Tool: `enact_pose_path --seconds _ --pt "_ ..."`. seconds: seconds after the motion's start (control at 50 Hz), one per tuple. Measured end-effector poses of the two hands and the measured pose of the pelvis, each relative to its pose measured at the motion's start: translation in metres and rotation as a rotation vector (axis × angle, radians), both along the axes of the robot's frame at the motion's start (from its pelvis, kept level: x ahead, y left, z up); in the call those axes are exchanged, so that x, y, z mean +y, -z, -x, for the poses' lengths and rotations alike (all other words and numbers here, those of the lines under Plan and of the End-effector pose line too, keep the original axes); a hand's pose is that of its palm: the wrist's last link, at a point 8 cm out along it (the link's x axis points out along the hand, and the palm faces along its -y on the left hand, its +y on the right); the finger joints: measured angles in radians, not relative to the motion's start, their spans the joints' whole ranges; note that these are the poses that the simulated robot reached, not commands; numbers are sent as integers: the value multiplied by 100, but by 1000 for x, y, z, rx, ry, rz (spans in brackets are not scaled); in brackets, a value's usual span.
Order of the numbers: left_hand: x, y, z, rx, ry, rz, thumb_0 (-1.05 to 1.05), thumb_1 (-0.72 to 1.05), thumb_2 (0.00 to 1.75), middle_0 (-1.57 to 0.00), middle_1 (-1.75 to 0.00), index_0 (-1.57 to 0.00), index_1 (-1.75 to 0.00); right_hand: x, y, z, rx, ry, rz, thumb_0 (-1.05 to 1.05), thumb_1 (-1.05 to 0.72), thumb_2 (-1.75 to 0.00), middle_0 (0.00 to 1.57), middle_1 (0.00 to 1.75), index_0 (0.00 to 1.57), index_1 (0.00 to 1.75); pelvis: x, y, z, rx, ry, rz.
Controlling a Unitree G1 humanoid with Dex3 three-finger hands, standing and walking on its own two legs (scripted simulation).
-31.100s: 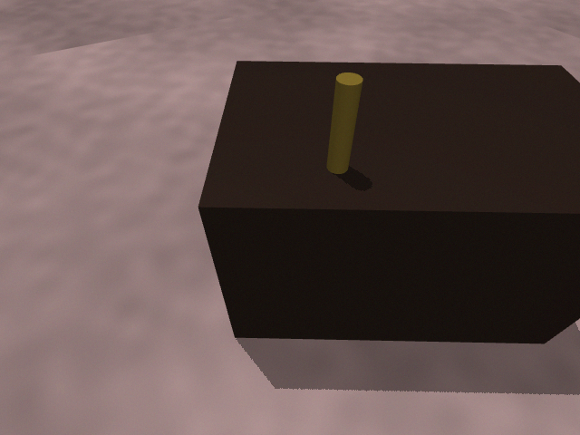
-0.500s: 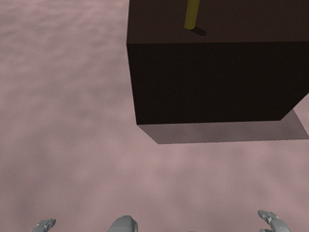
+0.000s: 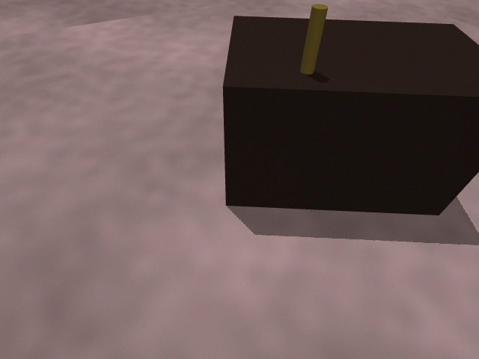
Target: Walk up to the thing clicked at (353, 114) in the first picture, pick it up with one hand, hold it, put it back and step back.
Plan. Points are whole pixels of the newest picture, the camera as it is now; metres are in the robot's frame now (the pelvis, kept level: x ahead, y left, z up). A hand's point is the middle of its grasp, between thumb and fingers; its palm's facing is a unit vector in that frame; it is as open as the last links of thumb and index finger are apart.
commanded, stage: step back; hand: right
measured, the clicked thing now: (312, 41) +1.12 -0.23 +0.05
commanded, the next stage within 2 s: stand in 0.70 s
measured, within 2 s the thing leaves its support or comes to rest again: neither
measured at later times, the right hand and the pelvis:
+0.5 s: hand out of the picture +0.12 -0.24 -0.14, palm faces -0.02 +0.94 -0.35, open 7.4 cm; pelvis +0.03 +0.01 +0.00, yaw +0 degrees
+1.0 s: hand out of the picture +0.13 -0.24 -0.13, palm faces +0.02 +0.94 -0.33, open 7.4 cm; pelvis +0.03 +0.01 +0.02, yaw -1 degrees
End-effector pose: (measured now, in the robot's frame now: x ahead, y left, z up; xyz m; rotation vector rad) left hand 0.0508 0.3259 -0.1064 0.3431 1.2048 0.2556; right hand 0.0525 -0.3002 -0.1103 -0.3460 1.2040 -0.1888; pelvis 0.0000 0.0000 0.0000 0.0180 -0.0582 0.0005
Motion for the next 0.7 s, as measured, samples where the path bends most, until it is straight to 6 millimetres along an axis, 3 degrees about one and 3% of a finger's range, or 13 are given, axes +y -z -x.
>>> enact_pose_path --seconds 0.16,0.28,0.4,0.7 --pt "-22 2 13 -8 -11 16 1 91 90 -20 -30 -20 -30 -10 4 -17 -26 -2 -11 0 -90 -90 20 30 20 30 -9 1 0 -3 2 30" --pt "-15 4 7 -13 -26 30 1 91 90 -21 -30 -20 -30 -7 2 -31 -22 -28 10 0 -90 -90 20 30 20 30 3 1 -7 8 -23 27" --pt "-6 9 -18 7 -8 44 1 91 90 -20 -30 -20 -30 8 -4 -39 -16 -5 7 0 -90 -90 20 30 20 30 10 -2 -22 17 -1 18" --pt "-5 -2 -92 -75 51 20 1 91 90 -20 -30 -20 -30 21 -4 -92 -78 18 -21 0 -90 -90 20 30 20 30 14 -5 -43 25 15 18"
